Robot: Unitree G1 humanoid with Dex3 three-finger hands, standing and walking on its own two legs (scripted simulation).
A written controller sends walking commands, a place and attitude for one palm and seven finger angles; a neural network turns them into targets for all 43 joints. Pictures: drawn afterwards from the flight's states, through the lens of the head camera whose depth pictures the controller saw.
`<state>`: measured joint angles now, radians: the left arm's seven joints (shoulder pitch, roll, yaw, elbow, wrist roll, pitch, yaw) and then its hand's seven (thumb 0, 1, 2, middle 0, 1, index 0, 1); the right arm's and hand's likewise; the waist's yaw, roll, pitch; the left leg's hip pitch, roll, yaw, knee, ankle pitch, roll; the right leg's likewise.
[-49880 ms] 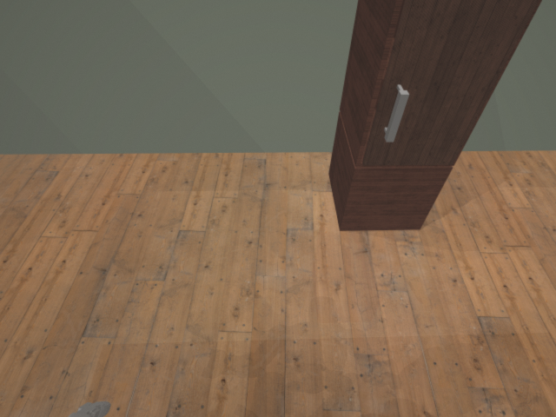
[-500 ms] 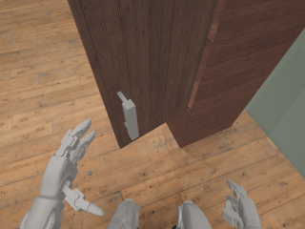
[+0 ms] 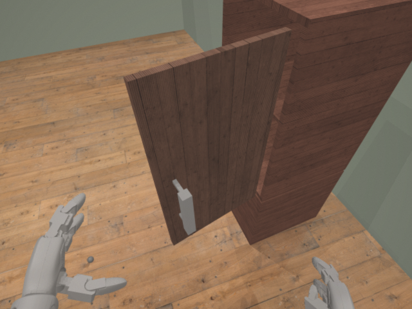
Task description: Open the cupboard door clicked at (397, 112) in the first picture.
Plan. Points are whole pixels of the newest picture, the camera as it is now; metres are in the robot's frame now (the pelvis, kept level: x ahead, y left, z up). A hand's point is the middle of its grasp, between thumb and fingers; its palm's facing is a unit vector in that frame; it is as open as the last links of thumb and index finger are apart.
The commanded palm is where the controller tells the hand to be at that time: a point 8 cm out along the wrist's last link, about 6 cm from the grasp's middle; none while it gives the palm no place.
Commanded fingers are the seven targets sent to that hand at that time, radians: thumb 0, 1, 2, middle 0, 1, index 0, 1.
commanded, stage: draw the hand back to the body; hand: left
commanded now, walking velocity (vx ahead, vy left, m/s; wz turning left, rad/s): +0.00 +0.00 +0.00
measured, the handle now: (183, 207) +0.37 +0.09 -0.07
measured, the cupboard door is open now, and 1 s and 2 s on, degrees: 100 100 100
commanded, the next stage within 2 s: step back with the hand held close in 0.86 s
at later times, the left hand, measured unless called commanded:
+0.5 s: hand (28, 203) +0.21 +0.25 +0.20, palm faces +0.44 -0.79 -0.43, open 8.9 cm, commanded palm +0.16 +0.29 +0.21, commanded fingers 0.00 0.90 0.90 -0.20 -0.30 -0.20 -0.30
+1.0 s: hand (29, 210) +0.20 +0.24 +0.20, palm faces +0.43 -0.80 -0.41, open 7.4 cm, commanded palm +0.15 +0.28 +0.21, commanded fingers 0.00 0.90 0.90 -0.20 -0.30 -0.20 -0.30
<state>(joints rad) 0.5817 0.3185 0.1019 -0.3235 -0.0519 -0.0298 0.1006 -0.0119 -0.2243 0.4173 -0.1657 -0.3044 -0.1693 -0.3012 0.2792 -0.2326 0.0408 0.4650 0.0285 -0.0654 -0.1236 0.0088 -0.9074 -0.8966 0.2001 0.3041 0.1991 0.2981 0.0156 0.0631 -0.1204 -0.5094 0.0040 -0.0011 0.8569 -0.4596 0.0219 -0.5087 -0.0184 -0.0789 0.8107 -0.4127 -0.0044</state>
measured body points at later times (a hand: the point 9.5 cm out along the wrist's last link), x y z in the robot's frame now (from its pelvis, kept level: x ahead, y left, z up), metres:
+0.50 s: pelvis +0.02 -0.01 +0.04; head +0.00 -0.03 +0.49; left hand +0.18 +0.29 +0.22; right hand +0.21 -0.22 -0.04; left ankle -0.01 +0.10 -0.70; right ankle +0.00 -0.12 -0.70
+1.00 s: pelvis +0.00 -0.01 +0.04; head -0.02 -0.04 +0.49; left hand +0.17 +0.28 +0.22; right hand +0.18 -0.24 -0.05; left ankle -0.01 +0.10 -0.70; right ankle +0.00 -0.12 -0.70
